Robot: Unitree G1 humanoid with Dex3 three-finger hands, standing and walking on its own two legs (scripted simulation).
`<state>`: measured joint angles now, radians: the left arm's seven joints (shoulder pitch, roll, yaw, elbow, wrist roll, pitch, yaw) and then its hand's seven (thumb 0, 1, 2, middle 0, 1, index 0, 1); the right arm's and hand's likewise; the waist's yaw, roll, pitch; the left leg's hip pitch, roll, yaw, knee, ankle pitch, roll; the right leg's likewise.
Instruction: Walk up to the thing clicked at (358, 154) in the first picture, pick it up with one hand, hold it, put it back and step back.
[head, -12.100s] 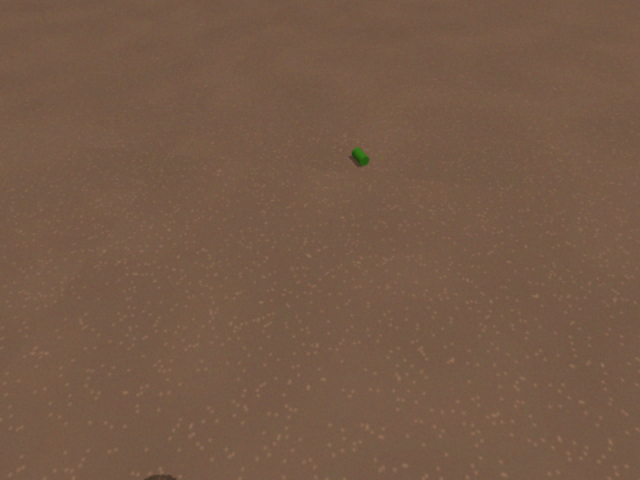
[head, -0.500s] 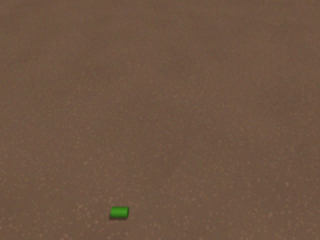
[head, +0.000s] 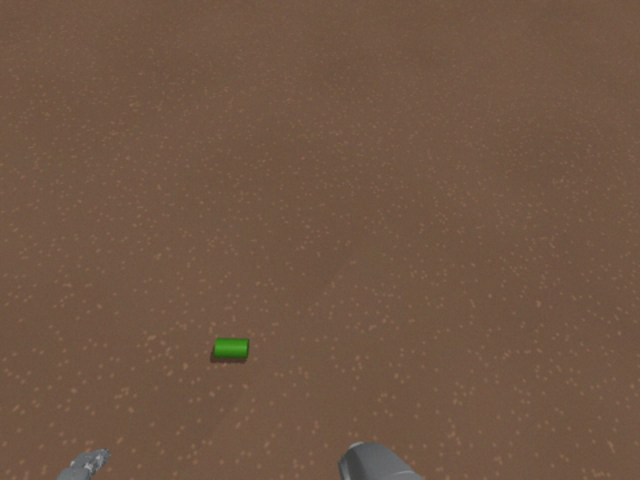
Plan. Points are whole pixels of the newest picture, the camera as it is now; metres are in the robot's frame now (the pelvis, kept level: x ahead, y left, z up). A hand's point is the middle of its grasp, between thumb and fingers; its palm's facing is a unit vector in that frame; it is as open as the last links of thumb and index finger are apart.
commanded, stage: walk up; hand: left
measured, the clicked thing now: (232, 348) +0.52 +0.21 -0.74
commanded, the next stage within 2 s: stand in 1.72 s
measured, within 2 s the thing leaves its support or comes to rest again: neither
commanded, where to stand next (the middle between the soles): +0.13 -0.03 m, yaw +0 degrees
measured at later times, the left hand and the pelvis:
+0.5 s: hand out of the picture -0.02 +0.22 -0.14, palm faces -0.03 -0.91 -0.40, open 7.4 cm; pelvis -0.14 -0.04 -0.01, yaw -1 degrees
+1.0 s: hand out of the picture -0.21 +0.20 -0.16, palm faces +0.02 -0.93 -0.37, open 7.3 cm; pelvis -0.24 -0.06 -0.01, yaw +0 degrees
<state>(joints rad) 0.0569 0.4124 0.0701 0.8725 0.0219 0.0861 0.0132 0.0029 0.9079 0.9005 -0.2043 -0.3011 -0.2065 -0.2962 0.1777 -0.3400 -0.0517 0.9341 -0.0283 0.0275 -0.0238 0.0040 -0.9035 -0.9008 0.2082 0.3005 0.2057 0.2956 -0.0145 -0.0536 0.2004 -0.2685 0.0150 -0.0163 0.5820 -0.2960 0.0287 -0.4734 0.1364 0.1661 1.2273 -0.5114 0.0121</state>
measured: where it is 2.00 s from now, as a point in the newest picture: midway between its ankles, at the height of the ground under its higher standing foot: outside the picture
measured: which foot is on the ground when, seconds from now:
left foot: down 0.00-0.28, up 0.30-0.56, down 0.58-1.00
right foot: up 0.00-0.24, down 0.26-0.60, up 0.62-0.84, down 0.86-1.00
